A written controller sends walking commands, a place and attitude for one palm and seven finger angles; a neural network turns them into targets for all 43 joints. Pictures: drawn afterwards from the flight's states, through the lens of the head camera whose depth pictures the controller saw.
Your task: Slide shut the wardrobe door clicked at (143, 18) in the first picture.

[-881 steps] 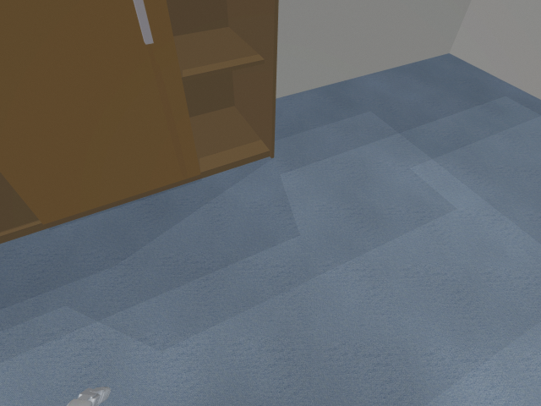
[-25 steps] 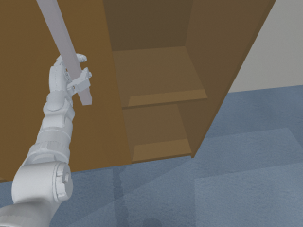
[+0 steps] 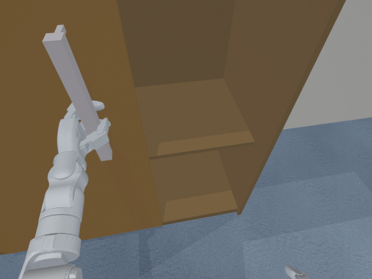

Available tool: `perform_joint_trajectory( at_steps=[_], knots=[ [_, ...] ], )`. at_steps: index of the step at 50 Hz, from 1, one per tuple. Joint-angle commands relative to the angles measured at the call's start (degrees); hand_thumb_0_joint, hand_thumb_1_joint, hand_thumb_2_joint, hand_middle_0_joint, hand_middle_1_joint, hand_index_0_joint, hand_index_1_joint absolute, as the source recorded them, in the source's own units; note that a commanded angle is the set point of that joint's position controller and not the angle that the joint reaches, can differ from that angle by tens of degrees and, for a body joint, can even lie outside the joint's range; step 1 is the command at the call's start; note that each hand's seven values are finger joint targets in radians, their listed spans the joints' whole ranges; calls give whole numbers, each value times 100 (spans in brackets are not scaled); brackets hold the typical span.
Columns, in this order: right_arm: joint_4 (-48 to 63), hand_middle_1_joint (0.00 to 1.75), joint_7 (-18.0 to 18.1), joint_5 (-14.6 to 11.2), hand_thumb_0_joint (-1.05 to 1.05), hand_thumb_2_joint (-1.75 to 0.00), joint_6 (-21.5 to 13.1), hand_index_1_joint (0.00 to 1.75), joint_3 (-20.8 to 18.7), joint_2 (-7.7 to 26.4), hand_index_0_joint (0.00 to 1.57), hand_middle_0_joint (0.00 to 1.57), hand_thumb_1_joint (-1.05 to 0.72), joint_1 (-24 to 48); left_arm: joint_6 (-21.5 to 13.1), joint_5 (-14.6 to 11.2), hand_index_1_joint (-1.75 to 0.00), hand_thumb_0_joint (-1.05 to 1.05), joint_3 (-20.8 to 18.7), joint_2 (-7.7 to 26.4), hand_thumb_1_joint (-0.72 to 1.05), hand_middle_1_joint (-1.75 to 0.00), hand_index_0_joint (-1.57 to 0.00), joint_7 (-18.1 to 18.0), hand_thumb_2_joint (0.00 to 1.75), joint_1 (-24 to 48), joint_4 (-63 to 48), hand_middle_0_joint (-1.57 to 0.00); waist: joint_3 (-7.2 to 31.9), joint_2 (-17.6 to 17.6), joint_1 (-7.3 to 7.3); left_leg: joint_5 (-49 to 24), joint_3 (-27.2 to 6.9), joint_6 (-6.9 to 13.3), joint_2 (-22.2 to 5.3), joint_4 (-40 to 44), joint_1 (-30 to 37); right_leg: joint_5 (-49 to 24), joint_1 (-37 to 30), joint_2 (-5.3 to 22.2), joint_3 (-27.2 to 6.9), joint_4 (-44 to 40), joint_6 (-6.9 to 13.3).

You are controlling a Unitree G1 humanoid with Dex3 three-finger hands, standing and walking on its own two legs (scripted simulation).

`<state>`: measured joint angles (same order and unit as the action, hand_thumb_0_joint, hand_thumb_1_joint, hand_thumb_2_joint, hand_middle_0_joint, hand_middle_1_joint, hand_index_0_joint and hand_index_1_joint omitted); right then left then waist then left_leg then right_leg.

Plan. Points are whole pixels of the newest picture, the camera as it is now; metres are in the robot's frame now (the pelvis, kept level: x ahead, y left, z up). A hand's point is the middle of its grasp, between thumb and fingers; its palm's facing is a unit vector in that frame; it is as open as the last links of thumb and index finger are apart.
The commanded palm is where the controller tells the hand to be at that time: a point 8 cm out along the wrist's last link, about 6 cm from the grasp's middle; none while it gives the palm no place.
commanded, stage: tug the door sideways, standing still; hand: left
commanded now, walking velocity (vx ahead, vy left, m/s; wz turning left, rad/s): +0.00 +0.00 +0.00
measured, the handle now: (88, 104) +0.44 +0.21 +0.15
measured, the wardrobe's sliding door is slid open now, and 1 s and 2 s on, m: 0.42 0.42 0.22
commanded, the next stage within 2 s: step sideways, sliding the door along in 0.46 s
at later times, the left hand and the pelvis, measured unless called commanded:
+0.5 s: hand (103, 130) +0.40 +0.18 +0.12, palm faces +0.28 -0.96 -0.03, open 5.8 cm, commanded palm +0.38 +0.17 +0.12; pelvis -0.01 +0.01 +0.00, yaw +9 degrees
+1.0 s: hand (104, 130) +0.40 +0.18 +0.12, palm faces +0.36 -0.93 -0.11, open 5.8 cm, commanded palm +0.38 +0.17 +0.12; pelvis -0.04 -0.05 -0.01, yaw +9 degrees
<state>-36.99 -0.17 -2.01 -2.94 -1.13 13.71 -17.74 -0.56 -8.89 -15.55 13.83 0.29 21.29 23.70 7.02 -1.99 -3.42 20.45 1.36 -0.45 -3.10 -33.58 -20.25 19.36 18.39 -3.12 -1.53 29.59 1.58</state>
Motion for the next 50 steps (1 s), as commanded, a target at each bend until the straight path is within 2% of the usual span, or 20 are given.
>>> perform_joint_trajectory(
  at_steps=[1,5,9,12,16,18,19,23,27,28,29,30,32,39,42,44,45,46,48,50],
  knots=[
    [496,30,164,3,0,-90,-188,30,-262,727,20,20,-90,188,-276,-19,-140,0,12,771,90,-140,-45,-15,90,2157,-1503,-45,1511,-21,77,-4233,13,179,280,-279,969,-4796,-919,53,247,214,-149],
    [275,30,240,50,0,-90,-136,30,-321,688,20,20,-90,34,144,79,-140,0,528,341,90,-140,-45,-180,90,3098,-1745,-45,2079,-67,-140,-4915,11,132,340,-531,1296,-5863,-924,193,251,361,-300],
    [34,30,219,76,0,-90,-266,30,-287,603,20,20,-90,90,-60,245,-140,0,1088,-261,90,-140,-45,-416,90,3872,-1411,-45,1557,-273,-307,-3769,-374,-36,204,-239,1684,-2939,203,-4,453,-8,-112],
    [31,30,193,110,0,-90,-465,30,-223,516,20,20,-90,216,-566,273,-140,0,1487,-750,90,-140,-45,-547,90,4038,-1197,-45,949,-65,-387,-2571,-380,-16,275,5,1308,-2370,175,17,477,-206,-29],
    [-196,30,77,220,0,-90,-526,30,-338,552,20,20,-90,-232,-640,470,-140,0,1795,-1101,90,-140,-45,-526,90,3952,-784,-45,1975,-197,-340,-6088,-376,-22,183,-593,2118,-4379,165,16,460,451,-144],
    [-236,30,-26,212,0,-90,-491,30,-362,570,20,20,-90,-295,-471,516,-140,0,1941,-1151,90,-140,-45,-432,90,4234,-1080,-45,2686,-781,-281,-6688,-465,-81,211,-835,2754,-4112,632,1,421,510,-186],
    [-266,30,-62,182,0,-90,-512,30,-343,548,20,20,-90,-239,-389,552,-140,0,2012,-1170,90,-140,-45,-375,90,4155,-702,-45,2408,-789,-344,-6157,-683,-270,155,-601,2557,-2979,874,8,493,293,-137],
    [-198,30,32,147,0,-90,-577,30,-342,553,20,20,-90,-25,-506,388,-140,0,2132,-1442,90,-140,-45,-438,90,4844,-557,-45,1958,622,-573,-3647,-488,60,266,-470,1688,-3018,422,-45,487,217,-130],
    [-345,30,10,182,0,-90,-734,30,-261,517,20,20,-90,-137,-789,373,-140,0,2196,-1632,90,-140,-45,-529,90,5066,10,-45,1675,147,-553,-3608,-530,42,277,-419,1609,-2787,615,-39,486,292,-80],
    [-399,30,3,189,0,-90,-744,30,-275,531,20,20,-90,-258,-810,397,-140,0,2158,-1527,90,-140,-45,-537,90,5326,-107,-45,1930,-136,-563,-4513,-541,29,241,-570,1892,-3246,639,-38,466,406,-93],
    [-128,30,207,91,0,-90,-552,30,-193,927,20,20,-90,14,-837,863,-140,0,146,1947,90,-140,-45,-736,90,5532,-57,-45,2270,-459,93,-4287,-445,239,106,-455,1983,-3431,-4,320,186,248,-102],
    [-131,30,299,167,0,-90,-391,30,-169,866,20,20,-90,85,-800,779,-140,0,945,911,90,-140,-45,-544,90,5053,143,-45,2065,-509,-25,-4654,-393,361,51,-484,1889,-3662,65,303,332,423,-177],
    [36,30,355,99,0,-90,-313,30,-163,709,20,20,-90,179,-773,629,-140,0,1431,341,90,-140,-45,-379,90,5324,-131,-45,2250,-586,-130,-4835,-497,361,-172,-508,2202,-3019,179,166,365,614,-239],
    [130,30,612,42,0,-90,-71,30,-81,924,20,20,-90,546,-657,272,-140,0,1347,655,90,-140,-45,-392,90,5557,949,-45,1052,-1098,12,-2109,-2172,1043,-1188,432,2040,973,1010,15,285,1361,15],
    [95,30,625,-15,0,-90,-6,30,-39,938,20,20,-90,594,-654,241,-140,0,1332,653,90,-140,-45,-411,90,5610,1117,-45,1070,-1028,72,-2336,-1543,807,-998,-121,1451,195,-144,150,126,236,129],
    [88,30,622,-145,0,-90,-55,30,-21,883,20,20,-90,565,-570,262,-140,0,1367,681,90,-140,-45,-458,90,5546,1305,-45,1282,497,141,-1378,-215,326,-266,-1219,-335,-587,-2119,872,-596,-532,474],
    [104,30,642,-164,0,-90,-75,30,-3,762,20,20,-90,690,-542,277,-140,0,1314,591,90,-140,-45,-487,90,5680,1345,-45,1108,1650,117,153,67,110,176,-2122,-1267,-894,-2653,1617,-1695,-857,989],
    [27,30,674,-155,0,-90,-145,30,-84,911,20,20,-90,748,-544,323,-140,0,1210,629,90,-140,-45,-495,90,5679,1466,-45,840,1835,228,1070,-77,111,256,-3029,-1732,-2336,-2810,1927,-2104,-833,1222],
    [-95,30,606,-118,0,-90,-274,30,-46,787,20,20,-90,619,-731,320,-140,0,1574,92,90,-140,-45,-459,90,5971,1270,-45,791,943,209,1010,-65,112,112,-2882,-1626,-4603,-3182,1876,-1413,-193,1133],
    [-131,30,579,-50,0,-90,-347,30,23,590,20,20,-90,634,-868,353,-140,0,1918,-374,90,-140,-45,-467,90,5940,848,-45,668,417,116,178,168,191,-50,-1010,-684,-4945,-2847,1499,-596,489,852]
  ],
)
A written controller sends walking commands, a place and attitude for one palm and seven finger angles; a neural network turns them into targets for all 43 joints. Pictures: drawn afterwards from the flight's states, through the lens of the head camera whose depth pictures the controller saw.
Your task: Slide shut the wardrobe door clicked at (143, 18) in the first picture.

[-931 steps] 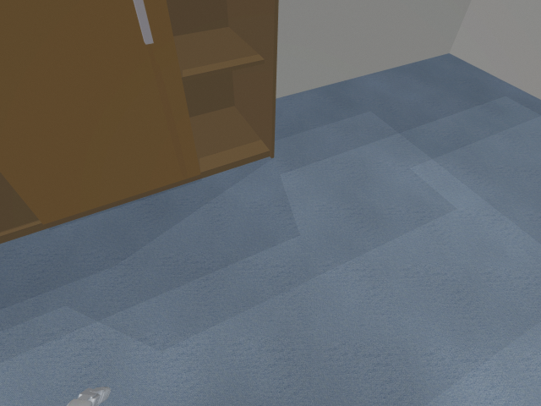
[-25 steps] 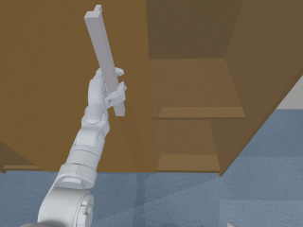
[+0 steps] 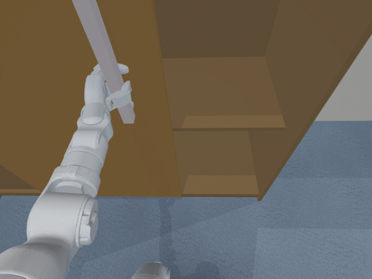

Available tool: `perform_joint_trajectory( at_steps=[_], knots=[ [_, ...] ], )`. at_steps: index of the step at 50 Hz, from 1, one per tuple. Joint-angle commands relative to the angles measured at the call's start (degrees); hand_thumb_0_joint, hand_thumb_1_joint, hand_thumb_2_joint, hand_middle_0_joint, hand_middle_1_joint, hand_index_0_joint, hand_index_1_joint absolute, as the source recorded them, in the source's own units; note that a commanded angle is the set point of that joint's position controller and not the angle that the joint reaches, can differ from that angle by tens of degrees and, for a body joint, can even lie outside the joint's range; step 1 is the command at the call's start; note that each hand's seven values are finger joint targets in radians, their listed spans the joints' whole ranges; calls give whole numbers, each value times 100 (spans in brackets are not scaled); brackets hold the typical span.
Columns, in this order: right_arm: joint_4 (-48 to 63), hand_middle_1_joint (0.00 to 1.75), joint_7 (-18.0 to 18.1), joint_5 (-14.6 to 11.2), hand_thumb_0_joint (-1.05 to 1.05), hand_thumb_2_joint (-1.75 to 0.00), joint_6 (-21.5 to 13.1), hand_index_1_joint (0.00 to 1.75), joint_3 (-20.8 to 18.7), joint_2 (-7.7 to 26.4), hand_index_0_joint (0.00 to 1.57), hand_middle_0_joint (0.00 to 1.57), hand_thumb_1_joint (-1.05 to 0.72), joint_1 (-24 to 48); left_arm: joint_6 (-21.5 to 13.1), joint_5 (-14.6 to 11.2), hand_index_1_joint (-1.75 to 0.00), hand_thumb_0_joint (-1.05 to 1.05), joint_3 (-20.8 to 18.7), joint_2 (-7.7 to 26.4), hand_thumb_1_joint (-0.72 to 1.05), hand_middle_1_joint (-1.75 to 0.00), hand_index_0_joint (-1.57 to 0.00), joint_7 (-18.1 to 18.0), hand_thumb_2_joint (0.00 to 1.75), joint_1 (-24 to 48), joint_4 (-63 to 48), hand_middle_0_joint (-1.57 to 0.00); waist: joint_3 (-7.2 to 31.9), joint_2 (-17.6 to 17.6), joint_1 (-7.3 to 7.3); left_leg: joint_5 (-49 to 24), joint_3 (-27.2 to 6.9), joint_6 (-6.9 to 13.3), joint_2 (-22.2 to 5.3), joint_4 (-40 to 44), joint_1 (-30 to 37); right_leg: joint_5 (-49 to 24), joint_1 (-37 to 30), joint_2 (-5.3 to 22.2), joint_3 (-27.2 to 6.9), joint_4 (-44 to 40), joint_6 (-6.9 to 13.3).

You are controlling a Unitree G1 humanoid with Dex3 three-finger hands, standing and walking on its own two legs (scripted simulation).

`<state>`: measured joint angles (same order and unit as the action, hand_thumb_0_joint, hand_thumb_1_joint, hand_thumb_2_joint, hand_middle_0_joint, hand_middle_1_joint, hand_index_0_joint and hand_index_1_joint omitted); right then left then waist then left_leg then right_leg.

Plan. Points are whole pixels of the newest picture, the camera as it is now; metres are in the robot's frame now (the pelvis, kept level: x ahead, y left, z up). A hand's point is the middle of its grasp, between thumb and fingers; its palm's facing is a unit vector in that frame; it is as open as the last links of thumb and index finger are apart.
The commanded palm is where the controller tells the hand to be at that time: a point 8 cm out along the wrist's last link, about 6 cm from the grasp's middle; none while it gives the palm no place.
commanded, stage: step sideways, sliding the door along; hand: left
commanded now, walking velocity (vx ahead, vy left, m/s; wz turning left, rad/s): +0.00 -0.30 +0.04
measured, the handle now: (113, 66) +0.52 +0.18 +0.16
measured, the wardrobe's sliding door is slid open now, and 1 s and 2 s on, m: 0.42 0.22 0.00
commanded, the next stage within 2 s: none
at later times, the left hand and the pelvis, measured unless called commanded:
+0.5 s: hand (152, 94) +0.47 +0.10 +0.12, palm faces +0.28 -0.95 -0.12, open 6.4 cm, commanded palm +0.44 +0.07 +0.13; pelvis +0.08 -0.11 +0.00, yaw +10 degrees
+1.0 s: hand (215, 95) +0.47 -0.04 +0.12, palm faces +0.18 -0.98 -0.10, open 6.4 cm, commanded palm +0.45 -0.06 +0.12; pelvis +0.13 -0.19 +0.00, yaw +8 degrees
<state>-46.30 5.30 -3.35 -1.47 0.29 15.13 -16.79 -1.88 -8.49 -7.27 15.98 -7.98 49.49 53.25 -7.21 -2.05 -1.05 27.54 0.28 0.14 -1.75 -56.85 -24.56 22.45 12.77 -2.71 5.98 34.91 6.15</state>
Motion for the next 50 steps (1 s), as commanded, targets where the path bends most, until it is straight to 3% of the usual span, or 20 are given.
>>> perform_joint_trajectory(
  at_steps=[1,2,3,4,6,14,19,22,25,28,30,31,32,33,36,39,41,42,46,50],
  knots=[
    [738,30,45,140,0,-90,-457,30,-156,511,20,20,-90,432,-777,291,-140,0,1169,-685,90,-140,-45,383,90,2929,-2200,-45,2196,278,-199,-1543,375,149,-196,2344,737,-4990,-1704,1181,-915,421,146],
    [717,30,47,142,0,-90,-448,30,-199,584,20,20,-90,275,-811,213,-140,0,1390,-891,90,-140,-45,435,90,2929,-2548,-45,2532,13,-390,-3581,116,277,-416,3232,2450,-4187,-502,787,-452,1386,-264],
    [804,30,-6,165,0,-90,-455,30,-312,815,20,20,-90,285,-858,73,-140,0,1532,-1035,90,-140,-45,502,90,2897,-2897,-45,2832,-1268,-381,-6645,-1498,818,-1639,2981,4254,-1357,1536,107,-333,2598,-658],
    [880,30,-173,117,0,-90,-389,30,-306,790,20,20,-90,422,-837,10,-140,0,1753,-1253,90,-140,-45,587,90,2970,-3029,-45,2919,-1506,-291,-7130,-2715,1177,-2442,2704,4804,916,2288,227,-1172,3324,-491],
    [943,30,-320,40,0,-90,-217,30,-284,747,20,20,-90,620,-603,38,-140,0,1833,-1400,90,-140,-45,721,90,2639,-2653,-45,2198,-243,-212,-5709,-2252,1145,-2375,2760,3965,741,2315,510,-1574,2582,-358],
    [1422,30,-206,-9,0,-90,-367,30,-361,759,20,20,-90,774,-703,279,-140,0,1903,-1142,90,-140,-45,785,90,2240,-4038,-45,2663,-672,-244,-4590,52,188,-1157,2120,2475,-2062,-531,212,-174,-459,-500],
    [1352,30,-81,-92,0,-90,-377,30,-416,432,20,20,-90,997,-609,382,-140,0,1554,-740,90,-140,-45,586,90,1512,-4400,-45,2787,1328,-28,-732,168,-257,-188,1108,906,-5919,-1602,1399,-1162,-505,128],
    [1485,30,-6,33,0,-90,-463,30,-347,283,20,20,-90,1177,-719,399,-140,0,1950,-1127,90,-140,-45,613,90,1290,-5155,-45,2992,551,-71,-3304,182,-87,-793,2456,2052,-5485,-900,1006,-677,67,-380],
    [1689,30,-274,185,0,-90,-429,30,-453,415,20,20,-90,1131,-813,372,-140,0,2161,-1476,90,-140,-45,701,90,1070,-5461,-45,2936,-1400,-172,-7995,-868,651,-2228,2503,4396,-195,1582,330,-704,1065,-639],
    [1950,30,-426,159,0,-90,-426,30,-446,388,20,20,-90,1270,-858,502,-140,0,1990,-1283,90,-140,-45,682,90,672,-5747,-45,2767,-1242,-22,-7345,-8,229,-1807,1936,4214,-735,1006,300,-739,-399,-460],
    [2108,30,-438,22,0,-90,-399,30,-391,318,20,20,-90,1298,-859,612,-140,0,1995,-1117,90,-140,-45,683,90,242,-6030,-45,3033,-3,-13,-5282,627,56,-944,1084,2866,-4445,-816,511,-761,-1176,-443],
    [2198,30,-388,-3,0,-90,-378,30,-346,170,20,20,-90,1510,-856,645,-140,0,1949,-936,90,-140,-45,690,90,75,-6043,-45,2975,1145,62,-1813,738,43,-337,557,1241,-6750,-1854,1167,-1355,-951,-218],
    [2246,30,-314,-31,0,-90,-412,30,-345,192,20,20,-90,1659,-861,688,-140,0,1752,-754,90,-140,-45,682,90,-380,-5951,-45,2975,2000,320,395,427,-44,56,-267,378,-8078,-2196,1460,-1942,-675,-264],
    [2220,30,-293,20,0,-90,-475,30,-280,182,20,20,-90,1594,-918,713,-140,0,1841,-850,90,-140,-45,677,90,-569,-6020,-45,2905,1985,362,723,108,-229,-8,-551,155,-8049,-2116,1554,-1984,-577,-446],
    [2072,30,-321,88,0,-90,-550,30,-59,-3,20,20,-90,1588,-1178,616,-140,0,2292,-1301,90,-140,-45,581,90,-442,-6788,-45,2831,1042,244,365,-25,-236,-214,1395,-213,-7826,-2774,1601,-2193,-376,321],
    [1956,30,-348,121,0,-90,-308,30,-185,199,20,20,-90,1613,-1406,606,-140,0,2378,-1134,90,-140,-45,492,90,-416,-7142,-45,3151,682,70,-2538,220,-260,-686,3079,1674,-6807,-1982,1161,-1658,1,49],
    [2047,30,-483,166,0,-90,-214,30,-449,473,20,20,-90,1495,-1361,571,-140,0,2695,-1480,90,-140,-45,652,90,-425,-7228,-45,3337,-342,-33,-7456,-1167,659,-2358,2760,4170,-1824,854,433,-1110,882,-743],
    [2126,30,-611,240,0,-90,-216,30,-480,473,20,20,-90,1440,-1284,664,-140,0,2668,-1622,90,-140,-45,688,90,-468,-7019,-45,3326,-696,25,-8296,-1331,1124,-2794,2704,4457,500,1543,326,-1398,1694,-776],
    [2213,30,-690,317,0,-90,-365,30,-278,246,20,20,-90,1520,-1025,887,-140,0,2781,-1835,90,-140,-45,613,90,-365,-7083,-45,2359,-1268,31,-7508,-165,707,-2276,2680,4156,145,1921,364,-1078,1460,-552],
    [2314,30,-601,279,0,-90,-316,30,-341,253,20,20,-90,1596,-875,894,-140,0,2561,-1565,90,-140,-45,649,90,-806,-6989,-45,2447,-595,-2,-6990,453,307,-1951,2273,3662,-1138,583,133,-522,-103,-602]
  ],
)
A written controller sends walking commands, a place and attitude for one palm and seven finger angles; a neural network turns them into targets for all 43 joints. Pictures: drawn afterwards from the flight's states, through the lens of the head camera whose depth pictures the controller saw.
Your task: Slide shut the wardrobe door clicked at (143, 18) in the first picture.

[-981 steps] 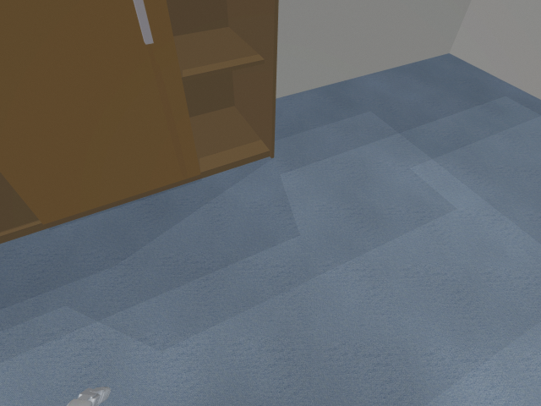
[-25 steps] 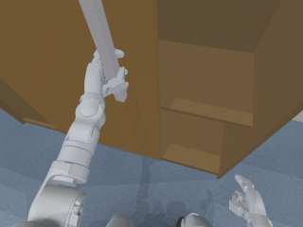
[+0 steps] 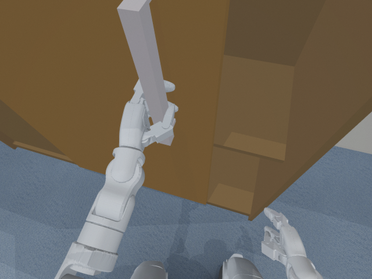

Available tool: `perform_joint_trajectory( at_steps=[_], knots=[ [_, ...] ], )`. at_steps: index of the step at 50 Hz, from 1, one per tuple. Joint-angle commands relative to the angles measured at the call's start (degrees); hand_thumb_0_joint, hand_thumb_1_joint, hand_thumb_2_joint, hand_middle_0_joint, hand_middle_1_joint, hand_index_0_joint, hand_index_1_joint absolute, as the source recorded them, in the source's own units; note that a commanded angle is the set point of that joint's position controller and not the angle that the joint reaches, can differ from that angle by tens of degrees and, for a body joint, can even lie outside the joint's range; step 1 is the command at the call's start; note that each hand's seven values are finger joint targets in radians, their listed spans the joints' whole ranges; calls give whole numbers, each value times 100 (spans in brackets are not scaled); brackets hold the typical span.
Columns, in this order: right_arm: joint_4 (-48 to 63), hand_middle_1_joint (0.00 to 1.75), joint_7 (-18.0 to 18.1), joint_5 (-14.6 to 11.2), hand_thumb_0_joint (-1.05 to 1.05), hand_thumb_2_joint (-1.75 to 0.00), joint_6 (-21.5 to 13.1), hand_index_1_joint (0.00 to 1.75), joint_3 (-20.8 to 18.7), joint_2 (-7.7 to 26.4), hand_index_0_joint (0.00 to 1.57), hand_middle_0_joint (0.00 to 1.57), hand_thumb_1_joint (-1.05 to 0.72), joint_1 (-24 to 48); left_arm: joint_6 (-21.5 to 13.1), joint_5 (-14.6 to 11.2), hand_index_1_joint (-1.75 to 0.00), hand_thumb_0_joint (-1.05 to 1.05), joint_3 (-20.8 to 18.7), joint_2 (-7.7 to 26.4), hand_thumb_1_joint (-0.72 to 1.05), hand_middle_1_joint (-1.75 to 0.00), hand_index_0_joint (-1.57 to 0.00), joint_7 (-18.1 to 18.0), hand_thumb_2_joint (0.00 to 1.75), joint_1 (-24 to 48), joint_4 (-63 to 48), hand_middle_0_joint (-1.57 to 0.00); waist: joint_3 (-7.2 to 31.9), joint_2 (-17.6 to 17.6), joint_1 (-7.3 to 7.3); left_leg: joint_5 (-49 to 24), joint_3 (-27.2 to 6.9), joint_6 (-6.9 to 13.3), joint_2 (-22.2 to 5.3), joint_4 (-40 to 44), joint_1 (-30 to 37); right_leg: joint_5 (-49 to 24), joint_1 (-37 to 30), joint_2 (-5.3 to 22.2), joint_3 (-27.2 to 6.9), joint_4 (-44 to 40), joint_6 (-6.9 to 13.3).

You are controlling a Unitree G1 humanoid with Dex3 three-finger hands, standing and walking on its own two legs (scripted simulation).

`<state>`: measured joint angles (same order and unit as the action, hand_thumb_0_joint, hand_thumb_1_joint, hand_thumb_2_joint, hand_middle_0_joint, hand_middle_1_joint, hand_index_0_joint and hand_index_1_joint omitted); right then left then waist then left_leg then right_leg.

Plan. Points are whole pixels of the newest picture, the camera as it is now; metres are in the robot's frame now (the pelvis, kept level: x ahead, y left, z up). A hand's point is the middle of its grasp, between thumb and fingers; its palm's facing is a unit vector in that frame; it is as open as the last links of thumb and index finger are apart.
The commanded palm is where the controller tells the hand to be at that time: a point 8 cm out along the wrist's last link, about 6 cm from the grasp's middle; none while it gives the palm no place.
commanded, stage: step sideways, sliding the door along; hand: left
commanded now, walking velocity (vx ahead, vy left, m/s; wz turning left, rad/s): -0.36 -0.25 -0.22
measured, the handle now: (160, 85) +0.41 +0.13 +0.16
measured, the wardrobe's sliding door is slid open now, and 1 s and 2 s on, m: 0.22 0.00 0.00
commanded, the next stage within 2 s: stop walking and hold the door there in 1.14 s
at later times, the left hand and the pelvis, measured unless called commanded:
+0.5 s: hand (240, 144) +0.34 -0.03 +0.11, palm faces +0.03 -0.99 -0.14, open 6.6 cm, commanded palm +0.31 -0.04 +0.12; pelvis -0.04 -0.12 -0.01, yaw -7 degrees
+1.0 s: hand (300, 153) +0.33 -0.12 +0.12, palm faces +0.19 -0.98 -0.05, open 6.6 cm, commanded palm +0.29 -0.15 +0.12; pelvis -0.09 -0.26 +0.00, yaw -5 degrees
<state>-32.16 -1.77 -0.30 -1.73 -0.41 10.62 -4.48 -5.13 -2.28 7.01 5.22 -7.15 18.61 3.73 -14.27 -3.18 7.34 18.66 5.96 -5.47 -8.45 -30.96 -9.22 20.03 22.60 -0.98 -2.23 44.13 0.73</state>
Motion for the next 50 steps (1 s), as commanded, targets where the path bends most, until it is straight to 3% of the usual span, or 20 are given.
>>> perform_joint_trajectory(
  at_steps=[1,4,5,11,13,14,15,20,24,25,27,30,32,34,35,40,43,44,46,50],
  knots=[
    [920,30,130,-78,0,-90,-283,30,-228,644,20,20,-90,374,-575,279,-140,0,1142,-459,90,-140,-45,589,90,2270,-2218,-45,3269,-230,-852,-5655,-6,740,-1124,-641,1887,-1758,-929,-52,369,-1530,-69],
    [878,30,309,-148,0,-90,-367,30,-58,431,20,20,-90,695,-614,265,-140,0,826,225,90,-140,-45,487,90,1818,-2527,-45,3567,1529,-608,598,106,201,489,-2153,-765,-8295,-2746,1502,-1398,-1595,660],
    [787,30,375,-128,0,-90,-417,30,-47,362,20,20,-90,636,-592,254,-140,0,843,107,90,-140,-45,437,90,1261,-2289,-45,3543,1738,-446,1740,-315,293,646,-2678,-1152,-8446,-2726,1712,-1802,-1578,802],
    [421,30,297,-115,0,-90,-214,30,-84,410,20,20,-90,507,-1012,91,-140,0,860,70,90,-140,-45,355,90,2071,-2734,-45,3974,932,-847,-794,-248,229,327,316,53,-5958,-2672,968,-942,-1272,628],
    [483,30,302,-66,0,-90,-109,30,-343,762,20,20,-90,405,-969,17,-140,0,752,175,90,-140,-45,434,90,2179,-2629,-45,4074,323,-945,-4295,-1394,901,-1090,423,1948,-3136,-674,378,-353,-722,-13],
    [668,30,225,-65,0,-90,-38,30,-436,921,20,20,-90,457,-874,51,-140,0,624,251,90,-140,-45,464,90,2074,-2427,-45,3935,-723,-835,-5651,-2166,1480,-2134,598,2113,73,175,87,-253,247,-180],
    [660,30,151,43,0,-90,-5,30,-414,905,20,20,-90,504,-718,175,-140,0,586,0,90,-140,-45,510,90,1887,-1870,-45,3698,-695,-720,-5038,-2017,1749,-2188,663,1692,826,378,-27,-560,1174,-137],
    [674,30,192,27,0,-90,-201,30,-342,823,20,20,-90,604,-370,55,-140,0,703,-182,90,-140,-45,529,90,2346,-1685,-45,2817,-1208,-709,-4571,-491,1110,-1727,426,1094,144,37,286,-211,36,-73],
    [813,30,317,-234,0,-90,-210,30,-259,776,20,20,-90,321,-265,80,-140,0,560,144,90,-140,-45,443,90,2472,-1815,-45,3152,575,-834,-2614,160,468,-651,-634,690,-2493,-1396,255,146,-1981,-22],
    [813,30,365,-270,0,-90,-196,30,-229,591,20,20,-90,325,-254,59,-140,0,446,310,90,-140,-45,384,90,2288,-1721,-45,3324,1607,-834,-924,307,255,11,-1274,-115,-4466,-1810,970,-726,-2168,325],
    [682,30,458,-209,0,-90,-321,30,-137,505,20,20,-90,427,-287,59,-140,0,332,417,90,-140,-45,310,90,1762,-1601,-45,3502,1812,-483,1367,-281,458,571,-2546,-919,-5112,-1887,1554,-1388,-2022,822],
    [405,30,497,-139,0,-90,-385,30,-104,477,20,20,-90,205,-448,-55,-140,0,530,88,90,-140,-45,257,90,2417,-1851,-45,3468,1135,-760,973,-528,324,341,-1041,-1063,-5501,-2471,1360,-1088,-1507,885],
    [249,30,534,-126,0,-90,-311,30,-222,626,20,20,-90,137,-581,-129,-140,0,426,253,90,-140,-45,257,90,2790,-1851,-45,3685,635,-946,-1465,-438,401,-42,592,553,-4729,-1775,829,-375,-779,419],
    [483,30,452,-20,0,-90,-208,30,-431,998,20,20,-90,117,-520,-131,-140,0,403,293,90,-140,-45,377,90,2808,-1686,-45,3645,-1112,-844,-5869,-2563,1427,-2215,540,1968,502,541,99,-138,631,-207],
    [466,30,325,2,0,-90,-172,30,-414,1003,20,20,-90,214,-392,-28,-140,0,276,156,90,-140,-45,471,90,2564,-1168,-45,3622,-577,-632,-4659,-2339,1613,-2231,638,1856,675,608,97,-542,1152,-135],
    [403,30,270,-44,0,-90,-322,30,-358,958,20,20,-90,170,-270,-147,-140,0,786,-237,90,-140,-45,572,90,3366,-1042,-45,2988,-1547,-794,-4825,-566,1002,-1384,157,1527,-187,-36,172,-30,-582,-27],
    [504,30,318,-251,0,-90,-264,30,-329,885,20,20,-90,-10,-182,-62,-140,0,620,-2,90,-140,-45,499,90,3263,-854,-45,3334,62,-834,-3149,-48,515,-504,-755,782,-2773,-1659,295,54,-2084,78],
    [513,30,372,-302,0,-90,-262,30,-278,763,20,20,-90,82,-127,-32,-140,0,528,211,90,-140,-45,437,90,3268,-842,-45,3456,1231,-848,-1608,82,553,30,-1125,-90,-4307,-2198,854,-450,-2000,346],
    [382,30,481,-269,0,-90,-303,30,-352,775,20,20,-90,136,-123,-65,-140,0,323,321,90,-140,-45,399,90,2911,-551,-45,3471,1904,-614,1250,-352,442,582,-2494,-1012,-5452,-2502,1360,-1256,-1929,746],
    [133,30,535,-190,0,-90,-374,30,-214,613,20,20,-90,44,-437,-202,-140,0,496,0,90,-140,-45,326,90,3665,-804,-45,3500,736,-868,247,-397,415,308,-149,-605,-5520,-2721,1130,-654,-1264,700]
  ],
)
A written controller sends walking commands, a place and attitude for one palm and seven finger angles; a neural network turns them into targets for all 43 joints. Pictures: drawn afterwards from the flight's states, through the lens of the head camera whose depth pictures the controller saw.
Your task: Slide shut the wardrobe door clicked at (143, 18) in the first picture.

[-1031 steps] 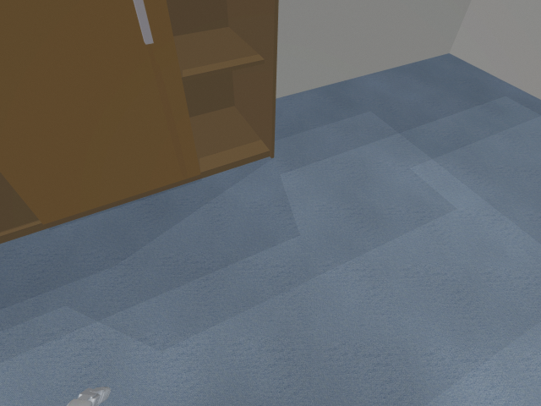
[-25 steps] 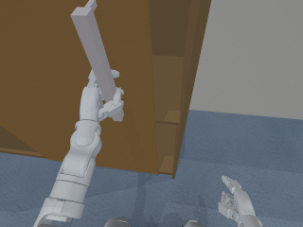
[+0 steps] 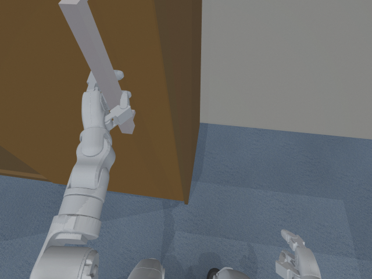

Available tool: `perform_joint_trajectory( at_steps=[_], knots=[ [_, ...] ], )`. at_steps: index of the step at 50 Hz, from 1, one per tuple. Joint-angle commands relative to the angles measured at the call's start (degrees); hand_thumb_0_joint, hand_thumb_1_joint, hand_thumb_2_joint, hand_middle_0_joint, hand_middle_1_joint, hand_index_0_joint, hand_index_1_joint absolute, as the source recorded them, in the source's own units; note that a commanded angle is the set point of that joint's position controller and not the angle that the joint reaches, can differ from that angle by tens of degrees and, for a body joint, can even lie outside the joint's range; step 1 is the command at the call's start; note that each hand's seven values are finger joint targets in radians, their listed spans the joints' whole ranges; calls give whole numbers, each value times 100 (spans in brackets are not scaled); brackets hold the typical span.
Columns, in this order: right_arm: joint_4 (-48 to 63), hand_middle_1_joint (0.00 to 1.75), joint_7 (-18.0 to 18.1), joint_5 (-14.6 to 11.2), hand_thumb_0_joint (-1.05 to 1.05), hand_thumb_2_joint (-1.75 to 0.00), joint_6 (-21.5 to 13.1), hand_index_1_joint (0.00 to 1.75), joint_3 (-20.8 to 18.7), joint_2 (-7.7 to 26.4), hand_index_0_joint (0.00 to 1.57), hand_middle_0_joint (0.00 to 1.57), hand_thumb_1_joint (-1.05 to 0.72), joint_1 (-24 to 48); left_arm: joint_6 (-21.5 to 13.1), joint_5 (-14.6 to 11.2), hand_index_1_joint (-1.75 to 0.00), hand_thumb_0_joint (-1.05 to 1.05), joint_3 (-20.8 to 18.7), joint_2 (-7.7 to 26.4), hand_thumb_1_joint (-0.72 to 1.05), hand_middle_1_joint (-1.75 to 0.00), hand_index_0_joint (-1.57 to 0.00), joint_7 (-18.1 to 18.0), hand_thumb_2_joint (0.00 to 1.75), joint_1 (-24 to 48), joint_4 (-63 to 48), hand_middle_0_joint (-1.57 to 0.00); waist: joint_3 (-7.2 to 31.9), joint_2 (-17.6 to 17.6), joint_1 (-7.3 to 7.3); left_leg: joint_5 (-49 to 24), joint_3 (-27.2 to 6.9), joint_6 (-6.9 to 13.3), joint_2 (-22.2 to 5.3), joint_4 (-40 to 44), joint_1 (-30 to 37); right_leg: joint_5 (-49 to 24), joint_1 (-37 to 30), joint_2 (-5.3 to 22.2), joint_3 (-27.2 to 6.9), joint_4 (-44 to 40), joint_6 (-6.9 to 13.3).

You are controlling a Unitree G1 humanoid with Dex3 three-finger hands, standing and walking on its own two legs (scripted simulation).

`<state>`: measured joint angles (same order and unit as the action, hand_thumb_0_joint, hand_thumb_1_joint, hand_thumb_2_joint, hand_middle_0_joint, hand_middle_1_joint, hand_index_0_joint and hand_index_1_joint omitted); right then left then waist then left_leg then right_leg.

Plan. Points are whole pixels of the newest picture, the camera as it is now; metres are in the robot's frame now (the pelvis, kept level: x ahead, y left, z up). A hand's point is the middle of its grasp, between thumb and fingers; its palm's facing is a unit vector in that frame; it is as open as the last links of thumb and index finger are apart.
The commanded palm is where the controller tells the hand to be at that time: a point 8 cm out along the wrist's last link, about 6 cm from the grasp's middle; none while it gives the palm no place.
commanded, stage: step sideways, sliding the door along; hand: left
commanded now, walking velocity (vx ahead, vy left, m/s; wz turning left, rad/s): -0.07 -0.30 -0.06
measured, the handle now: (112, 75) +0.46 +0.21 +0.16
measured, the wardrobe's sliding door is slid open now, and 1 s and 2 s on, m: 0.00 0.00 0.00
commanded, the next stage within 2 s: stop walking and hold the door there in 0.14 s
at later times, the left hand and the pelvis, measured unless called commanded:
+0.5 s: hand (126, 105) +0.41 +0.18 +0.11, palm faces +0.51 -0.84 -0.19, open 6.6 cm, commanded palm +0.37 +0.21 +0.11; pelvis +0.03 -0.11 +0.01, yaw -1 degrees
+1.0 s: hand (124, 105) +0.41 +0.18 +0.12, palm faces +0.41 -0.89 -0.20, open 6.1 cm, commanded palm +0.37 +0.21 +0.11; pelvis +0.03 -0.09 +0.01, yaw -5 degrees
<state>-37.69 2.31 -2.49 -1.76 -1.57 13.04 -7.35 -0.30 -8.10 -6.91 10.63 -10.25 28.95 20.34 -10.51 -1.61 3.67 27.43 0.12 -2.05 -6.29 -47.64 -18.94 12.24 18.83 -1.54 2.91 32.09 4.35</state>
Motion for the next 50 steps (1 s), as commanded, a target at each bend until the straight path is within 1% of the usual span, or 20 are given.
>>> perform_joint_trajectory(
  at_steps=[1,2,3,4,5,6,8,12,13,14,15,16,17,19,25,29,31,34,40,50],
  knots=[
    [658,30,149,39,0,-90,-321,30,-161,459,20,20,-90,266,-991,359,-140,0,1838,-431,90,-140,-45,631,90,2686,-2499,-45,3311,419,-561,-1985,192,100,-169,2171,1293,-4269,-1887,983,-865,313,115],
    [727,30,148,58,0,-90,-297,30,-279,686,20,20,-90,240,-992,290,-140,0,1850,-401,90,-140,-45,659,90,2640,-2538,-45,3477,-287,-549,-4849,-664,454,-1126,2131,2585,-2620,-568,619,-560,720,-328],
    [858,30,63,101,0,-90,-269,30,-358,788,20,20,-90,217,-917,260,-140,0,1903,-471,90,-140,-45,731,90,2696,-2511,-45,3481,-1202,-496,-7189,-1617,974,-2189,1871,3493,396,790,246,-587,1360,-578],
    [964,30,-68,74,0,-90,-191,30,-351,822,20,20,-90,313,-822,323,-140,0,1795,-477,90,-140,-45,790,90,2671,-2189,-45,3418,-1118,-300,-6732,-1669,1210,-2433,1997,3459,1509,1037,270,-986,2092,-486],
    [981,30,-115,84,0,-90,-193,30,-391,936,20,20,-90,472,-716,314,-140,0,1779,-634,90,-140,-45,856,90,2541,-1858,-45,3055,-1021,-244,-5538,-1434,1262,-2445,2157,3219,1414,1298,291,-1171,2225,-461],
    [930,30,-84,121,0,-90,-234,30,-325,770,20,20,-90,424,-713,350,-140,0,1952,-669,90,-140,-45,886,90,2651,-2052,-45,2809,-1192,-301,-5911,-799,1115,-2151,2025,3236,1258,1433,289,-948,2097,-452],
    [907,30,-145,124,0,-90,-325,30,-320,822,20,20,-90,253,-735,323,-140,0,1823,-474,90,-140,-45,888,90,2875,-2295,-45,2773,-1593,-392,-6533,-371,934,-1878,1788,3571,899,1421,297,-736,1552,-416],
    [1036,30,-169,66,0,-90,-335,30,-369,883,20,20,-90,248,-719,312,-140,0,1366,-9,90,-140,-45,823,90,2466,-2219,-45,2840,-1465,-446,-6797,251,429,-1411,1471,3343,57,145,9,-202,50,-405],
    [574,30,-78,58,0,-90,-191,30,-554,1243,20,20,-90,-148,-690,610,-140,0,-2235,3668,90,-140,-45,424,90,1399,-477,-45,3055,-1443,-254,-6344,719,226,-1159,1199,3112,-621,-91,-36,-43,-350,-473],
    [793,30,-59,35,0,-90,-103,30,-480,1227,20,20,-90,-252,-637,690,-140,0,-1615,3354,90,-140,-45,471,90,1206,-625,-45,3052,-920,-276,-5260,862,217,-745,510,2024,-2601,-1106,283,-244,-587,-340],
    [945,30,-20,-90,0,-90,-113,30,-442,884,20,20,-90,-86,-638,620,-140,0,-1501,3102,90,-140,-45,454,90,1314,-847,-45,3390,377,-257,-3368,1056,384,-130,-514,939,-5333,-2217,1023,-1006,-433,-34],
    [1001,30,6,-107,0,-90,-252,30,-305,610,20,20,-90,223,-712,499,-140,0,-1051,2587,90,-140,-45,534,90,1510,-1441,-45,3562,946,-226,219,730,469,441,-1074,-163,-6953,-3063,1714,-1786,-338,358],
    [904,30,91,-114,0,-90,-370,30,-306,705,20,20,-90,237,-669,477,-140,0,-1490,2946,90,-140,-45,463,90,1105,-1288,-45,3562,1170,-181,1022,309,233,410,-1456,-603,-7154,-3078,1854,-1811,-225,350],
    [800,30,175,-71,0,-90,-533,30,-152,650,20,20,-90,386,-687,451,-140,0,-1634,2841,90,-140,-45,368,90,926,-1068,-45,3241,443,-114,809,-198,86,201,-764,-699,-6443,-2684,2044,-2105,-115,529],
    [578,30,327,-80,0,-90,-373,30,-138,926,20,20,-90,190,-720,471,-140,0,-1737,2985,90,-140,-45,145,90,1024,-625,-45,3417,513,-301,-1321,262,40,453,1522,384,-5652,-2448,1612,-1428,-63,77],
    [673,30,269,-147,0,-90,-230,30,-301,1248,20,20,-90,190,-615,446,-140,0,-1484,2946,90,-140,-45,140,90,1013,-766,-45,3070,-368,-265,-4389,-66,328,-369,1631,1748,-2579,-845,903,-1009,-495,-453],
    [637,30,258,-97,0,-90,-183,30,-257,1185,20,20,-90,85,-549,461,-140,0,-1211,2589,90,-140,-45,195,90,718,-245,-45,2725,-569,-335,-3715,-23,350,-348,1873,1715,-1840,-501,691,-1058,-787,-425],
    [589,30,339,-67,0,-90,-126,30,-206,1215,20,20,-90,52,-535,508,-140,0,-1494,3082,90,-140,-45,134,90,896,28,-45,2631,-904,-336,-3203,-107,371,-358,2227,1435,-1253,-623,516,-858,-798,-412],
    [515,30,419,-36,0,-90,-127,30,-178,1239,20,20,-90,-155,-570,530,-140,0,-1623,3257,90,-140,-45,164,90,849,863,-45,2405,-377,-352,-1617,10,335,-145,2529,1056,-477,-507,549,-1034,-1270,-356],
    [363,30,479,-42,0,-90,-185,30,-107,1213,20,20,-90,-360,-698,561,-140,0,-1297,2922,90,-140,-45,252,90,1105,1494,-45,2160,-271,-365,-1140,-119,355,-312,3014,941,-243,-244,385,-747,-1091,-372]
  ],
)
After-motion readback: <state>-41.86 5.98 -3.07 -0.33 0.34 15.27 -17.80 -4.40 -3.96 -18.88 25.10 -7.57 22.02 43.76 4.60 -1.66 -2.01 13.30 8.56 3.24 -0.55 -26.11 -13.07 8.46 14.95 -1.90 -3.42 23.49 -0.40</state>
